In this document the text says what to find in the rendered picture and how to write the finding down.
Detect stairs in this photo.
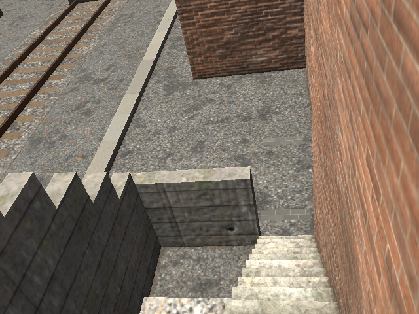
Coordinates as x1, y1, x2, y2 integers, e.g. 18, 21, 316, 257
225, 235, 340, 314

